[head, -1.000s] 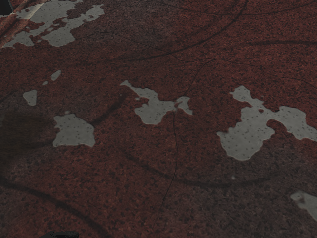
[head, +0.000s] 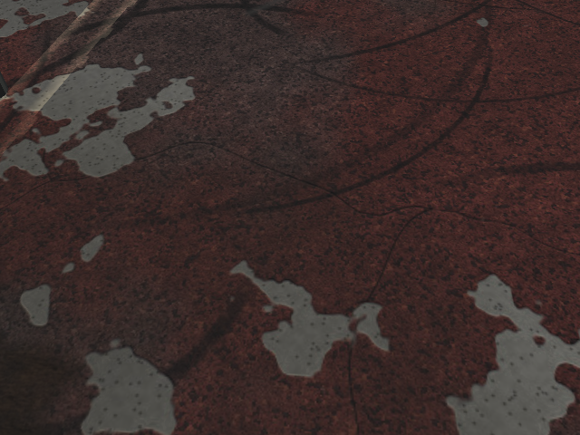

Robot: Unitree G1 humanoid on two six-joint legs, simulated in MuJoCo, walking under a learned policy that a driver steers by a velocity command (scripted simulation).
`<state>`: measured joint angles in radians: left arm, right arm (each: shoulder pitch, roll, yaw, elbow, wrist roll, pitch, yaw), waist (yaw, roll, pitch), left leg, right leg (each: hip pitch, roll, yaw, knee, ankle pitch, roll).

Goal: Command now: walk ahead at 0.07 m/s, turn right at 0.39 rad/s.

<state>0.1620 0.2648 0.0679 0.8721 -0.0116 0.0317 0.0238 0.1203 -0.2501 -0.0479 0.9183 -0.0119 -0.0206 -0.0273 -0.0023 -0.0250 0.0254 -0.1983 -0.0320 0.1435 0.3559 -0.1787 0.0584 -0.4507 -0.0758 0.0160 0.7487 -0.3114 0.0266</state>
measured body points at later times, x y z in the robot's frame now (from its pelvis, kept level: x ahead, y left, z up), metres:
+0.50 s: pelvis +0.06 -0.03 +0.00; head +0.08 -0.05 +0.45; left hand +0.25 +0.22 -0.10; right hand +0.13 -0.34 -0.12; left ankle +0.12 +0.11 -0.72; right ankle +0.03 -0.13 -0.74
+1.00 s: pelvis +0.24 -0.09 -0.02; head +0.27 -0.10 +0.43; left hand +0.54 +0.05 -0.09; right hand +0.09 -0.33 -0.15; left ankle +0.11 +0.10 -0.74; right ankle +0.33 -0.24 -0.74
